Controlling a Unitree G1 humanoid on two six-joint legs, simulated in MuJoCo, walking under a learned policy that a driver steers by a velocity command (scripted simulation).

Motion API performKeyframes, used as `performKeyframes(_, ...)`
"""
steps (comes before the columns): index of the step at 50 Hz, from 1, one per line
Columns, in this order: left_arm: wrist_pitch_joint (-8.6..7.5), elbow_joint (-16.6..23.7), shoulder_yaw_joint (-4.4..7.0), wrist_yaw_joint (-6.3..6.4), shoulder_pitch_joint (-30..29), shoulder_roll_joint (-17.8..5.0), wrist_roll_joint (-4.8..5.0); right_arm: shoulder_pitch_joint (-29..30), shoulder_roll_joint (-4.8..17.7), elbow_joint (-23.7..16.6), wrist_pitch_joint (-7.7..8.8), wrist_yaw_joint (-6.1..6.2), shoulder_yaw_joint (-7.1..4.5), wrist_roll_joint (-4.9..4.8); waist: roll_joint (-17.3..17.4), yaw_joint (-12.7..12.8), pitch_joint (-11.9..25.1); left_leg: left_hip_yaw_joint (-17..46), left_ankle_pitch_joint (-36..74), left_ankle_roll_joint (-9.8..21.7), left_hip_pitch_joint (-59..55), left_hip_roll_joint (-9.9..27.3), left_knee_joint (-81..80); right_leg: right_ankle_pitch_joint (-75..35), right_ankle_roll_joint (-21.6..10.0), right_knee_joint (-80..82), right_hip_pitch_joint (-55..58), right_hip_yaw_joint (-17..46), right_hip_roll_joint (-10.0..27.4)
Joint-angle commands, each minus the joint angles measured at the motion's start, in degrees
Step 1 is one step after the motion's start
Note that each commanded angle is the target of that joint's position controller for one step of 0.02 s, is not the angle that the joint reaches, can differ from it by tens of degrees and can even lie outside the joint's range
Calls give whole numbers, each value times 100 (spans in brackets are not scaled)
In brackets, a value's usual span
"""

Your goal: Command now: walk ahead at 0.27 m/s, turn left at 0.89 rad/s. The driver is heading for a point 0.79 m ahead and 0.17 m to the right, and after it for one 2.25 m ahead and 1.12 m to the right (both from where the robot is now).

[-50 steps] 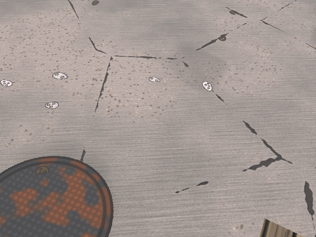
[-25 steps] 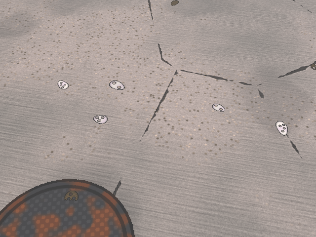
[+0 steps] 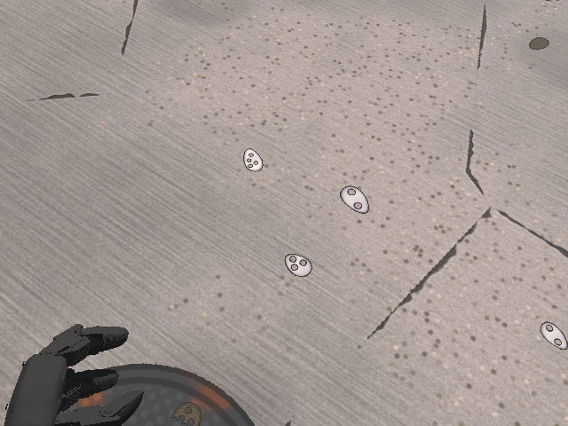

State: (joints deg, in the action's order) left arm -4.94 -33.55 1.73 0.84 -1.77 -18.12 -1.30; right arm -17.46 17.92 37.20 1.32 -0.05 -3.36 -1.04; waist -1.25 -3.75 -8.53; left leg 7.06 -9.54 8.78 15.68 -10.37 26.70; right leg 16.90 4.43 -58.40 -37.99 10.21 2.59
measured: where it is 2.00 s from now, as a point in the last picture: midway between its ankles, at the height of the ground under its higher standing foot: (305, 300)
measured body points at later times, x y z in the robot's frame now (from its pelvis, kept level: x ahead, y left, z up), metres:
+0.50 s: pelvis +0.17 -0.04 +0.00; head +0.23 -0.03 +0.44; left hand +0.26 +0.24 -0.12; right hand +0.37 -0.29 -0.10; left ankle +0.17 +0.09 -0.73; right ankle +0.29 -0.13 -0.74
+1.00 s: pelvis +0.20 -0.05 -0.01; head +0.24 -0.08 +0.43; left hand +0.49 +0.12 -0.09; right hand +0.21 -0.38 -0.11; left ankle +0.19 +0.09 -0.73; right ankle +0.17 -0.16 -0.74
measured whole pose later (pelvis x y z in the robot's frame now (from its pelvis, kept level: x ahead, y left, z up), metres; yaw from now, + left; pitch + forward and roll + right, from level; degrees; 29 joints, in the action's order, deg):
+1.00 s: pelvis +0.20 -0.05 -0.01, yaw -24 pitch +2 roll +0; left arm 4.9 -31.5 4.5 -1.9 5.9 -18.2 1.6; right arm -8.7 18.5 39.7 0.0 0.1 -5.1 -1.1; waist 0.3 -1.5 -4.5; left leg -13.6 -23.0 -2.0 12.6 7.8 36.7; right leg 15.9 -0.1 -34.0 -19.8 -3.7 1.7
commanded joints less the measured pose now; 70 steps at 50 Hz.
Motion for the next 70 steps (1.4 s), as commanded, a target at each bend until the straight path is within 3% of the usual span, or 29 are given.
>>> performKeyframes(1,74,86,109,-6,499,-309,20,452,992,-476,-143,285,-325,-60,193,434,1493,883,3768,194,34,837,-225,-1210,180,1227,1124,-659,-592)
performKeyframes(5,-5,175,101,-140,-121,-293,56,100,720,-291,-269,404,-234,11,682,-29,1396,1216,2188,-173,-91,937,-52,-2409,62,2493,1459,-673,-652)
performKeyframes(9,-181,-67,264,-149,523,-569,5,373,428,-290,-234,338,-113,83,832,329,1349,1542,2225,-223,-863,1085,1130,-2555,-370,3473,1833,-598,-397)
performKeyframes(10,-225,-105,270,-128,846,-658,-80,333,256,-360,-208,286,-43,125,449,412,1762,1281,1401,-415,-603,769,2043,-3976,-670,3492,2841,-193,151)
performKeyframes(11,-189,-70,242,-101,942,-795,-258,-436,132,-307,-203,249,5,126,-877,61,2125,923,-2397,-850,714,28,3625,-6461,-1828,3113,4313,1427,1513)
performKeyframes(12,-91,-148,264,-116,1225,-690,-120,-908,584,-223,-186,190,-44,70,-1385,51,2638,777,-3284,-1074,1420,88,4474,-5531,-2559,3285,4773,2974,2357)
performKeyframes(13,-46,-76,180,-129,1103,-383,29,-502,943,-51,-274,184,-137,58,-573,289,2436,923,-2772,-1252,1343,374,4805,-3899,-2381,3470,4295,2840,1944)
performKeyframes(14,32,-111,104,-159,1021,-219,58,56,906,-86,-394,206,-137,86,-207,365,2055,647,-2416,-1355,1338,519,4813,-2544,-2024,3616,3802,2266,1461)
performKeyframes(17,312,-94,222,-171,654,-632,202,596,540,-298,-504,191,-66,158,-358,201,922,-120,-2162,-1358,1079,740,3097,-407,-1396,4255,2339,1565,503)
performKeyframes(20,447,-81,389,-117,957,-858,168,645,276,-199,-358,229,-10,123,-675,326,1245,-230,-2101,-1259,486,519,1887,-771,-1473,4276,2539,1531,334)
performKeyframes(24,533,-25,496,-37,1001,-886,302,661,372,-82,-262,183,-72,91,-793,326,1506,-58,-1216,-1005,-6,473,818,-51,-1429,4407,2539,1931,401)
performKeyframes(27,663,23,515,72,952,-779,356,347,522,61,-165,125,-164,105,-700,123,1510,28,-394,-647,-1214,833,-470,836,-965,4116,1656,1724,-10)
performKeyframes(29,614,192,465,29,1001,-533,374,635,979,-25,-142,152,-270,408,1416,282,1221,1988,107,461,-1282,2895,-1164,1496,-402,1573,225,-58,-1053)
performKeyframes(30,582,61,581,-6,1299,-833,287,1120,710,-208,-86,190,-183,498,1143,494,1117,1860,1195,598,-968,3186,-990,1468,-199,360,172,-142,-650)
performKeyframes(33,737,-253,579,0,1783,-667,262,1468,345,-316,-23,293,-73,212,596,616,1086,579,2304,198,-1202,2551,-598,751,97,-964,-36,-394,-384)
performKeyframes(41,781,442,309,-249,786,-327,306,828,888,-161,-237,259,-282,214,831,40,1027,-539,2804,421,-1718,2670,-628,245,310,522,153,-1145,181)
performKeyframes(48,1010,485,498,-323,1086,-561,302,1063,952,-89,-67,10,-423,-103,965,450,1215,-1482,2958,-205,-1228,2799,447,-213,-401,2620,1935,-1658,-140)
performKeyframes(49,997,313,626,-241,1631,-782,267,901,798,14,-31,-12,-396,-113,582,718,1454,-1780,2784,-568,-666,2514,1338,-1039,-693,3247,2982,-1465,-290)
performKeyframes(50,956,284,852,-103,2165,-1529,278,846,605,-136,21,-9,-336,76,-682,876,1646,-1977,265,-1114,1083,1932,2977,-3763,-1260,3443,4485,182,674)
performKeyframes(51,833,476,885,-110,1886,-2079,66,1025,267,-555,79,4,-186,325,-1859,606,2294,-1166,-3109,-1424,2614,1046,4278,-4512,-2648,3392,4979,2502,1993)
performKeyframes(52,679,483,767,-194,1814,-1515,67,1467,642,-461,49,38,-278,290,-775,1013,2371,-295,-2955,-1379,2717,1199,4695,-3761,-2641,3648,4658,2058,1892)
performKeyframes(53,596,400,666,-169,1552,-1304,113,1552,692,-485,29,74,-284,128,-629,800,1889,-267,-2423,-1245,2696,1282,4573,-3161,-2305,3743,4150,1441,1601)
performKeyframes(54,588,395,614,-108,1176,-1101,224,1362,695,-339,-1,152,-301,126,-266,562,1547,-298,-1920,-1225,2642,1413,4195,-2647,-1945,3752,3746,990,1242)
performKeyframes(55,624,447,537,-48,835,-936,281,1235,773,-275,-45,219,-327,184,-332,419,1394,-334,-1543,-1266,2425,1435,3883,-2649,-1769,3751,3339,707,1071)
performKeyframes(57,659,464,471,32,644,-899,150,891,673,-121,-84,205,-308,204,-514,263,1536,-493,-1093,-1407,1724,1256,3847,-3110,-1770,3734,2772,369,848)
performKeyframes(59,609,298,414,42,976,-753,204,605,521,10,-43,98,-224,99,-565,372,1803,-639,-638,-1381,1580,1318,3162,-125,-1731,4127,2861,326,688)
performKeyframes(61,479,134,363,-13,1164,-784,196,832,407,-71,35,-21,-122,19,-1003,571,1497,-729,-375,-1294,1637,1406,2449,1436,-1686,4557,2784,629,846)
performKeyframes(64,274,-50,380,-62,1348,-973,110,1094,549,-197,152,-87,-105,-57,-925,726,1034,-657,-260,-1039,1885,1529,1899,1716,-1660,4816,2890,763,1228)
performKeyframes(70,37,-349,400,-117,1483,-943,199,939,392,-313,196,-143,-30,-120,-607,658,504,-567,-514,-683,2502,1760,1777,1529,-1504,5103,3422,216,1679)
